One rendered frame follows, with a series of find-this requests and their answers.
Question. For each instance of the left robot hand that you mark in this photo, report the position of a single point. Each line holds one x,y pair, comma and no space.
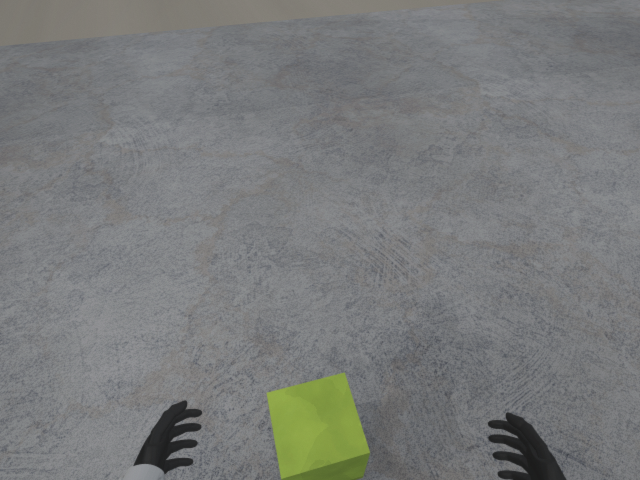
158,446

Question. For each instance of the right robot hand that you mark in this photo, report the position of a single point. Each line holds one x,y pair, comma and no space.
536,460

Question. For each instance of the carton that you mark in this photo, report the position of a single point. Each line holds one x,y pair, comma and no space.
317,431

